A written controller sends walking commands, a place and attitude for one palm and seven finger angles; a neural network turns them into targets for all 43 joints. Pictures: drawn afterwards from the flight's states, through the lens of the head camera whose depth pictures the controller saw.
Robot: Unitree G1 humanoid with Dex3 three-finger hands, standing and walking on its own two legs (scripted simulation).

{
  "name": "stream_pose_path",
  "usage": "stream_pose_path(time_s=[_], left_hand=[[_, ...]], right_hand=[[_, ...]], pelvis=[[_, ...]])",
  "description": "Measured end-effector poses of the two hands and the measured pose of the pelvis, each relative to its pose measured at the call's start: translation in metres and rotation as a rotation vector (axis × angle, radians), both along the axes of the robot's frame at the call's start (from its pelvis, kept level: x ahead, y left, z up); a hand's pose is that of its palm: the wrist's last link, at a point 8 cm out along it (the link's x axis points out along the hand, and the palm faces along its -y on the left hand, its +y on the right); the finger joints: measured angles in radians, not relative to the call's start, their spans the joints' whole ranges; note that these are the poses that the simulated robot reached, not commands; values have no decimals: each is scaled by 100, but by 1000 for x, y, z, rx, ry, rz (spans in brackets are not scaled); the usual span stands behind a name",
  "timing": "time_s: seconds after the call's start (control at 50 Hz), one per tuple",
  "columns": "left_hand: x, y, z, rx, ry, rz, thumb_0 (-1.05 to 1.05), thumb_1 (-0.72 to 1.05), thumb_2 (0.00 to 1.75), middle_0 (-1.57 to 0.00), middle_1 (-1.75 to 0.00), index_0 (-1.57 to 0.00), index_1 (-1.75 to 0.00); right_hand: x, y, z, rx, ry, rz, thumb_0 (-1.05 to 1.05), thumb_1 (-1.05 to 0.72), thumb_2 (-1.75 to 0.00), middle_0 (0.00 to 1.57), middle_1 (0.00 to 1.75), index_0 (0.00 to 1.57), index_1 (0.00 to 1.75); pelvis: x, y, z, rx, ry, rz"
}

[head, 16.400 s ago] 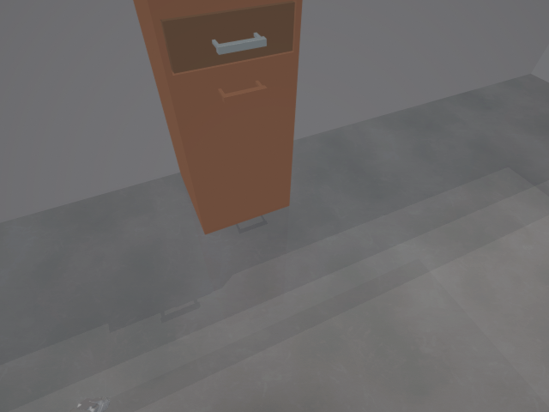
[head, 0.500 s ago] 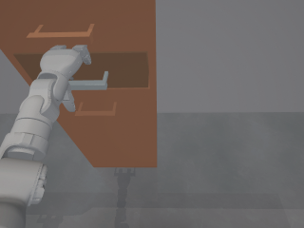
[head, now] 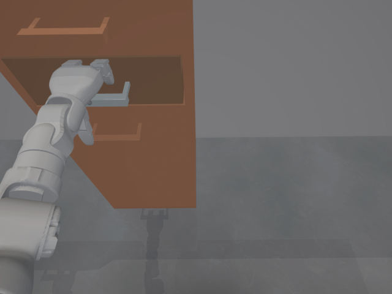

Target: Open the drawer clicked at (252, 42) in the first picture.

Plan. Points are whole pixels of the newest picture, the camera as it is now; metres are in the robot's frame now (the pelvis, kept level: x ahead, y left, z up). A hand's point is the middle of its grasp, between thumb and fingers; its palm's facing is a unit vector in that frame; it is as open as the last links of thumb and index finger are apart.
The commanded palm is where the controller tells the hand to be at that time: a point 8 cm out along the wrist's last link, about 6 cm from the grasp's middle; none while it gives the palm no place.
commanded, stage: lower the fingers behind the handle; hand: left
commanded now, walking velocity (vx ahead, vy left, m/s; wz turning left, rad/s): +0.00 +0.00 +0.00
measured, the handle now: (97, 93) +0.54 +0.23 +0.09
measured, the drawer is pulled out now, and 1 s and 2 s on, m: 0.00 0.00 0.00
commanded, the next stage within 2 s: close the thumb around the handle in 1.14 s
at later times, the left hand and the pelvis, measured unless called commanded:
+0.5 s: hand (84, 115) +0.47 +0.25 +0.08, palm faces -0.04 -0.02 -1.00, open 13.9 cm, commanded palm +0.46 +0.25 +0.14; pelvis +0.00 +0.01 +0.00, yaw +0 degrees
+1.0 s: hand (93, 116) +0.49 +0.24 +0.06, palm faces -0.04 -0.03 -1.00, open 13.9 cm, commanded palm +0.46 +0.24 +0.12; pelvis +0.00 +0.02 -0.01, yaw -1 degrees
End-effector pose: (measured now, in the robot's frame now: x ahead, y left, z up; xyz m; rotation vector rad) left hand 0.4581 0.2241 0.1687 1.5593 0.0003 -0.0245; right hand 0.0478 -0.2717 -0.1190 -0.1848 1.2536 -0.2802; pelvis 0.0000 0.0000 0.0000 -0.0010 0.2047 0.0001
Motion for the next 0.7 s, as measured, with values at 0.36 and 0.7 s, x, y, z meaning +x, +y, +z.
stream_pose_path(time_s=[0.36, 0.7], left_hand=[[-4, 13, -21, -11, 23, 14, 0, -49, 30, -32, -120, -31, -120], [5, 17, -50, -14, 33, -2, -1, -49, 30, -32, -119, -31, -120]], right_hand=[[-19, 6, -2, 1, 30, -41, 1, -90, -89, 21, 30, 20, 30], [-12, 11, 0, -36, 23, -15, 0, -90, -89, 21, 30, 20, 30]], pelvis=[[1, 3, -1, -3, 13, -16], [-1, 14, -8, -14, 56, -3]])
